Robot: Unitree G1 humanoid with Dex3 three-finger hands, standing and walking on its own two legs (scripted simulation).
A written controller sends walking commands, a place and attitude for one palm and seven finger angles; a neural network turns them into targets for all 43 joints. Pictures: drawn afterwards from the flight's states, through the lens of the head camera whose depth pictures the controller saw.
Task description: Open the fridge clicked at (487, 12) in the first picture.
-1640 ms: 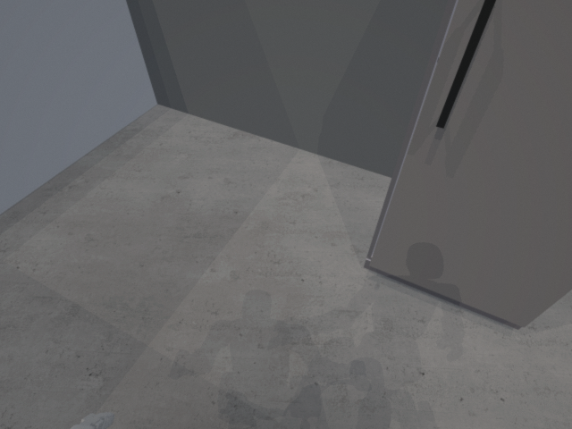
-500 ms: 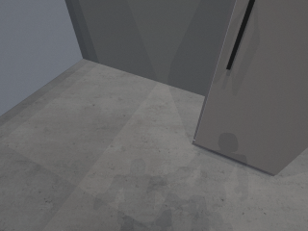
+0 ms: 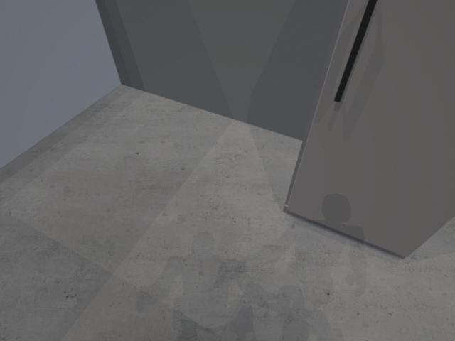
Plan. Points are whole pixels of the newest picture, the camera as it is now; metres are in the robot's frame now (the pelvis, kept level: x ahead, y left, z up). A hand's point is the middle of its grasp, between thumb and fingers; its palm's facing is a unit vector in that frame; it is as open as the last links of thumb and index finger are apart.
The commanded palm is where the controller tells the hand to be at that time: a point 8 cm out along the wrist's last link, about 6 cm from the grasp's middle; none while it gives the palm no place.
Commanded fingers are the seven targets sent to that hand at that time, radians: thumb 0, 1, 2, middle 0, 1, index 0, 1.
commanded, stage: turn to face it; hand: left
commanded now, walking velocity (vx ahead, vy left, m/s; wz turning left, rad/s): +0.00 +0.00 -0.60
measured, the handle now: (355, 50) +0.79 -0.28 +0.15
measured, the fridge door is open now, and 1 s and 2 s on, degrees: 0 0 0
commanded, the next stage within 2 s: take the last steps up to it in 0.76 s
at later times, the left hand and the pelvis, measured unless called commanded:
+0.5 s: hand out of the picture +0.05 +0.17 -0.17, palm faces -0.15 -0.96 -0.26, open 7.3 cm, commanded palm none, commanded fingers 0.00 0.90 0.90 -0.20 -0.30 -0.20 -0.30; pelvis -0.03 -0.02 -0.01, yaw -11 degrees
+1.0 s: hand out of the picture +0.10 +0.22 -0.18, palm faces -0.30 -0.93 -0.20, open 7.4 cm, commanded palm none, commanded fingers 0.00 0.90 0.90 -0.20 -0.30 -0.20 -0.30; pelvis -0.03 +0.04 +0.00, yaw -21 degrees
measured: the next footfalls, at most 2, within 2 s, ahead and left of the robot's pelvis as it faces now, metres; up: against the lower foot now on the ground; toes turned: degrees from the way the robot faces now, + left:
left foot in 0.80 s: +0.02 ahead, +0.13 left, +0.00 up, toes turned -16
right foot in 1.30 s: -0.01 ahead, -0.18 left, +0.00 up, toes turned -32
